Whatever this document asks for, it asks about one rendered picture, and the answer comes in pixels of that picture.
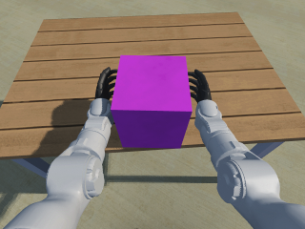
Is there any robot right hand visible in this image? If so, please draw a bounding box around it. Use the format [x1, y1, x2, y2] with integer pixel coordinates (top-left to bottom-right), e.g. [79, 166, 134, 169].
[188, 69, 212, 104]

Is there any table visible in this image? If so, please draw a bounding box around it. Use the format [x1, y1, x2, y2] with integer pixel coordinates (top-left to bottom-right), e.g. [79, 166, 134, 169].
[0, 12, 305, 178]

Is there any robot left forearm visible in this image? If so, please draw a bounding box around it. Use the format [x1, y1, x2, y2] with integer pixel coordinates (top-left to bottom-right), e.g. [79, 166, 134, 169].
[46, 98, 114, 192]

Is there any carton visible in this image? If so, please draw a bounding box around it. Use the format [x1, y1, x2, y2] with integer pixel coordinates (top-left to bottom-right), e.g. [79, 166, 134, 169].
[111, 55, 193, 149]

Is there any right robot upper arm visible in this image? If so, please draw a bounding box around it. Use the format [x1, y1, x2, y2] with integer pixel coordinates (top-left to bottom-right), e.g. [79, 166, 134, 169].
[216, 159, 305, 229]

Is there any robot left hand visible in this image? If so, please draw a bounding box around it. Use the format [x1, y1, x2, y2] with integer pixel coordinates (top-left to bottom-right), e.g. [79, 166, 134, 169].
[94, 67, 118, 100]

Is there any left robot upper arm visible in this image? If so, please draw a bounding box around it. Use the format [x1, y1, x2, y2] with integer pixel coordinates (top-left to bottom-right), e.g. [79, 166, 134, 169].
[3, 155, 105, 229]

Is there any robot right forearm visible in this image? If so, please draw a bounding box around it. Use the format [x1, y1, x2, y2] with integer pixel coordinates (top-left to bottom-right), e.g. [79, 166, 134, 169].
[194, 99, 280, 190]

